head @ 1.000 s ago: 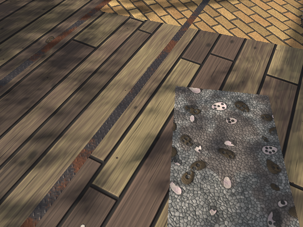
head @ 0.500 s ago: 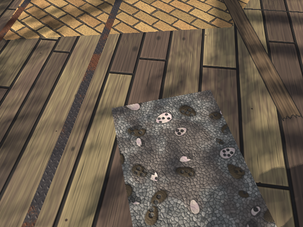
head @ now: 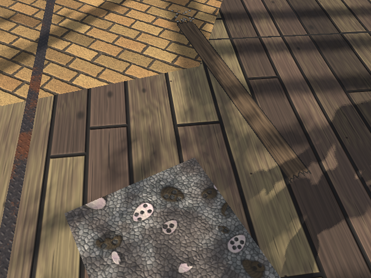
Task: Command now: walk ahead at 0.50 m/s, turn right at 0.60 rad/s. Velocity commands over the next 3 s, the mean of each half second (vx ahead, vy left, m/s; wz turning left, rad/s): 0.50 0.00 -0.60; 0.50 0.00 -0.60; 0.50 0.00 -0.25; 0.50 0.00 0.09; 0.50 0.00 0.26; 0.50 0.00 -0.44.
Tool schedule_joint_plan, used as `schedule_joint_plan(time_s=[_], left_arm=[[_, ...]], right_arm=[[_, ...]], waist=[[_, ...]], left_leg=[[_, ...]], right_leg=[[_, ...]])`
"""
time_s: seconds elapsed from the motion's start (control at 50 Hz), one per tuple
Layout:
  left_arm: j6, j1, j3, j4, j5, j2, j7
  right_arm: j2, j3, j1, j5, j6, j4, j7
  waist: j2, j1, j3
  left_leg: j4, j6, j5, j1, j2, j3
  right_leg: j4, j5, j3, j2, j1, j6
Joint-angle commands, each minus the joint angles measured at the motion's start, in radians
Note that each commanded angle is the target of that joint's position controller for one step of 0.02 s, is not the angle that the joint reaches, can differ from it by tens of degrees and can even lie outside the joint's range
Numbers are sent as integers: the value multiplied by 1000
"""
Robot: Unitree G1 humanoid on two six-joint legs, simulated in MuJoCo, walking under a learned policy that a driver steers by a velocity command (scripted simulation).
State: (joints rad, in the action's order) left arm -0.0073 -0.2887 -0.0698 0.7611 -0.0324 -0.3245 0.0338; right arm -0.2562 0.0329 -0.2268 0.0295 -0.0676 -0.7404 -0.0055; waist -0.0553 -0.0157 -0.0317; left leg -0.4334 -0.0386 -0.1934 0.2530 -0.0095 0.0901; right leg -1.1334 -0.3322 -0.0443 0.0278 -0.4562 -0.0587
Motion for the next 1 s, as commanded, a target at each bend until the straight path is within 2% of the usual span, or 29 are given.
schedule_joint_plan(time_s=[0.02, 0.1, 0.18, 0.26, 0.3, 0.32, 0.34, 0.36, 0.38, 0.4, 0.42, 0.44, 0.46, 0.48, 0.52, 0.56, 0.66, 0.76, 0.8, 0.82, 0.84, 0.86, 0.88, 0.9, 0.92, 0.94, 0.96, 0.98, 1.0], left_arm=[[11, -14, -6, -65, -4, -38, 20], [13, 117, 4, -110, -3, -20, 31], [5, 248, 23, -150, -1, 13, 48], [4, 325, 26, -183, -10, 7, 54], [5, 296, 19, -180, -16, -4, 44], [2, 233, 10, -164, -19, -18, 36], [-7, 107, -3, -128, -22, -37, 26], [-14, -75, -27, -69, -31, -83, 10], [-10, -107, -58, -72, -23, -205, -6], [-3, -124, -67, -100, 10, -237, -13], [2, -110, -63, -73, 18, -212, -21], [-2, -70, -50, -58, 24, -161, -29], [-8, -25, -38, -58, 23, -122, -32], [-15, 13, -28, -61, 30, -96, -34], [-33, 23, -21, -64, 33, -80, -28], [-43, -8, -28, -49, 31, -100, -25], [-46, -113, -31, -16, 31, -105, -25], [-46, -191, -36, 5, 21, -121, -36], [-45, -178, -39, 3, 19, -134, -44], [-45, -152, -41, -3, 18, -143, -46], [-46, -119, -42, -9, 16, -152, -45], [-50, -97, -42, -11, 19, -157, -40], [-57, -91, -34, -13, 27, -130, -30], [-64, -133, -8, -47, 49, -32, -29], [-60, -197, -7, -74, 36, -46, -30], [-42, -178, -13, -31, 8, -92, -36], [-35, -109, -13, -26, 1, -90, -24], [-29, -81, -10, -28, 4, -69, -15], [-19, -64, -10, -34, -4, -61, -6]], right_arm=[[-113, 31, -64, -14, -34, 19, 6], [-118, 37, -103, -12, -34, -12, 8], [-130, 41, -132, -13, -30, -36, 7], [-160, 49, -187, -11, -13, -70, -4], [-188, 53, -195, -10, 1, -84, -11], [-206, 56, -198, -9, 9, -88, -13], [-216, 56, -191, -13, 18, -86, -15], [-208, 52, -175, -11, 21, -66, -14], [-93, 24, -206, -18, 15, 8, 5], [-141, 36, -121, -4, 10, 49, 11], [-152, 38, -19, -6, 5, 74, 14], [-130, 26, -28, -15, -7, 69, 14], [-126, 26, -47, -8, -5, 53, 13], [-125, 25, -75, 9, 11, 46, 13], [-118, 25, -105, 23, 42, 36, 20], [-100, 22, -69, 20, 55, 45, 25], [-93, 17, 139, 15, 53, 105, 26], [-93, 7, 281, 3, 34, 155, 35], [-107, 9, 273, -1, 26, 163, 33], [-118, 12, 232, -2, 22, 154, 29], [-134, 20, 161, -4, 18, 133, 22], [-156, 31, 44, -3, 11, 97, 10], [-200, 46, -94, 9, -3, 70, -4], [-281, 64, -226, 34, -5, 75, -22], [-315, 73, -165, 21, 9, 77, -17], [-218, 58, -84, 10, 18, 91, -12], [-139, 38, -39, 2, 18, 93, -7], [-108, 29, -15, 4, 16, 84, -5], [-104, 26, -24, 2, 8, 67, -7]], waist=[[160, 7, 21], [142, 26, -10], [143, 56, -36], [141, 75, -56], [158, 52, -23], [165, 21, 22], [150, -37, 97], [88, -120, 202], [-146, -81, 313], [-109, -106, 377], [-9, -107, 236], [24, -61, 122], [56, -11, 66], [43, 29, 48], [25, 54, 70], [29, 49, 57], [4, -24, -7], [-4, -77, -12], [-15, -61, -11], [-22, -35, -7], [-28, 1, 12], [-2, 58, 65], [62, 125, 156], [212, 147, 315], [397, 66, 345], [213, 39, 190], [101, 42, 85], [95, 26, 31], [139, 18, 11]], left_leg=[[257, -109, 171, -129, 274, -217], [282, -114, 252, -173, 263, -87], [276, -92, 289, -189, 244, 27], [227, -73, 413, -287, 279, 83], [102, -59, 719, -334, 285, 125], [-18, -56, 868, -348, 287, 140], [-204, -48, 896, -312, 279, 158], [-468, -19, 702, -147, 257, 171], [-815, 39, -56, 270, 132, 164], [-991, 62, -364, 455, 6, -31], [-984, 51, -256, 544, 67, -111], [-892, 47, -172, 509, 105, -104], [-802, 49, -151, 441, 132, -107], [-755, 60, -149, 372, 142, -111], [-710, 81, -145, 306, 138, -100], [-645, 94, -89, 324, 133, -89], [-419, 104, 96, 439, 114, -98], [-241, 86, 150, 421, 57, -101], [-175, 67, 125, 342, 39, -114], [-139, 54, 96, 258, 26, -115], [-113, 38, 52, 133, 2, -106], [-68, 19, 38, -30, -22, -89], [-28, -15, 7, -248, 61, -160], [25, -75, -241, -499, 339, -481], [169, -159, -288, -516, 472, -900], [165, -166, -375, -375, 447, -816], [177, -151, -328, -252, 390, -648], [204, -123, -203, -170, 336, -502], [218, -109, -94, -129, 301, -404]], right_leg=[[-21, 75, -32, -69, -167, 16], [89, 194, -7, -84, -264, 36], [324, 309, 66, -86, -208, 25], [467, 218, 138, -65, -160, -24], [506, 109, 180, -6, -70, -63], [523, 58, 193, 34, 10, -88], [575, 56, 191, 75, 163, -117], [630, 59, 101, 42, 426, -157], [673, -73, -376, -268, 753, -267], [816, 49, -748, -382, 810, -339], [823, 182, -563, -340, 741, -311], [827, 318, -435, -308, 590, -282], [840, 412, -346, -247, 475, -239], [855, 471, -287, -200, 386, -220], [876, 531, -244, -162, 318, -224], [905, 479, -231, -138, 283, -224], [929, 386, -271, -124, 337, -198], [852, 515, -311, -140, 435, -181], [816, 554, -341, -153, 439, -156], [794, 573, -349, -153, 415, -136], [743, 644, -349, -142, 376, -113], [619, 715, -329, -103, 343, -90], [399, 635, -271, -31, 254, -63], [88, 228, -161, 61, 67, -32], [-68, -221, -90, 135, -140, -23], [-146, -140, -97, 38, -194, -26], [-123, -61, -79, 5, -177, -21], [-70, -22, -67, -25, -151, -15], [-36, -9, -59, -47, -134, -7]])
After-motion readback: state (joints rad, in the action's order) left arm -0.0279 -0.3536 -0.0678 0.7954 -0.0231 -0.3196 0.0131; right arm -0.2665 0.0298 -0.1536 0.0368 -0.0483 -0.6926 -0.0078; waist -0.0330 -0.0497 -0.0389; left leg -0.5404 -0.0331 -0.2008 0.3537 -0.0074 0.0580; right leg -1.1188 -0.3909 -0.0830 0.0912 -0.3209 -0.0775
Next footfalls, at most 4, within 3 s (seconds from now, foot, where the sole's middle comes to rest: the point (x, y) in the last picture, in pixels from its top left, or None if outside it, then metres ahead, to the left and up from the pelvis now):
0.36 right None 0.32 -0.14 -0.78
0.88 left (214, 229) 0.67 -0.10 -0.78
1.38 right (296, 218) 0.73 -0.43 -0.78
1.90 left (295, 150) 1.08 -0.49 -0.78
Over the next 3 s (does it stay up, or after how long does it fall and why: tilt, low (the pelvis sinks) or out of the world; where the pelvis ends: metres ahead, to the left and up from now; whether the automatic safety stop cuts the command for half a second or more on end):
stays up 1.41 -0.79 -0.02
